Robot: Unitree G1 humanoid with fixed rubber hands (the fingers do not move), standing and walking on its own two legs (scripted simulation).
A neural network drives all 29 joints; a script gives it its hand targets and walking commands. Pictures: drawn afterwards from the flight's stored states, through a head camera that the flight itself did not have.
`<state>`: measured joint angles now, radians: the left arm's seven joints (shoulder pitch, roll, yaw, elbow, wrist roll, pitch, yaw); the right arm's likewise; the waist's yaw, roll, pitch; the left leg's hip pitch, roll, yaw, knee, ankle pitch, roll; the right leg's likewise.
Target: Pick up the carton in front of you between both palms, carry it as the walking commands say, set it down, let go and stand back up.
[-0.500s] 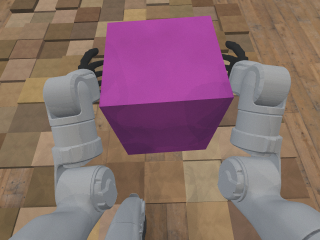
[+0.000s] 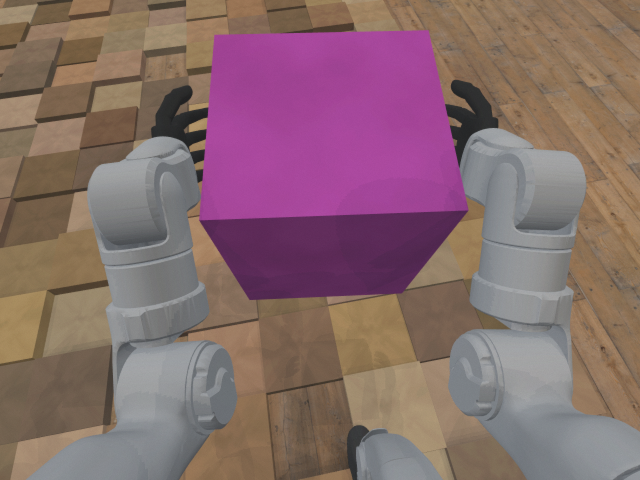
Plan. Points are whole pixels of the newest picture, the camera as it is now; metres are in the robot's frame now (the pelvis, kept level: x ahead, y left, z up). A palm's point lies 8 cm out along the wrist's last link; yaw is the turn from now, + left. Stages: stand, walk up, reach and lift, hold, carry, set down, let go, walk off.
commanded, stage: carry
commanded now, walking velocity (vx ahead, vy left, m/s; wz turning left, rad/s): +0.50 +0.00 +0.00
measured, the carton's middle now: (324, 186) +0.41 -0.03 +0.11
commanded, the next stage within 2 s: none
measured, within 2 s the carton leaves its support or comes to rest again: neither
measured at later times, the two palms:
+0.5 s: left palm (152, 53) +0.69 +0.21 +0.13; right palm (348, 24) +0.70 -0.09 +0.14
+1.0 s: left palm out of the picture +0.98 +0.18 +0.14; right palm out of the picture +0.99 -0.12 +0.14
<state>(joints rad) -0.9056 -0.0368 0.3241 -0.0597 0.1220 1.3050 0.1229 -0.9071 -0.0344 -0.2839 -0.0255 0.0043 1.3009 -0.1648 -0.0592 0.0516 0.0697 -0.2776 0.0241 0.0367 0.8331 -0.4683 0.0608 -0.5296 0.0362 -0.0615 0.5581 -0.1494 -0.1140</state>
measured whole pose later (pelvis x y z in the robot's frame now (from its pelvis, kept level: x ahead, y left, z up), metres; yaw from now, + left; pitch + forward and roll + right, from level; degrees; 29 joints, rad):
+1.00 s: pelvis +0.60 +0.02 -0.01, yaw +1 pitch +5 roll -2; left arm -0.78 -0.02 0.21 0.04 0.07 1.24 0.16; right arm -0.76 -0.05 -0.25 0.02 -0.01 1.25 -0.13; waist 0.03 0.04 0.02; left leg -0.32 -0.02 0.01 1.08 -0.44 0.03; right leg -0.49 0.06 -0.14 0.55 -0.16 -0.12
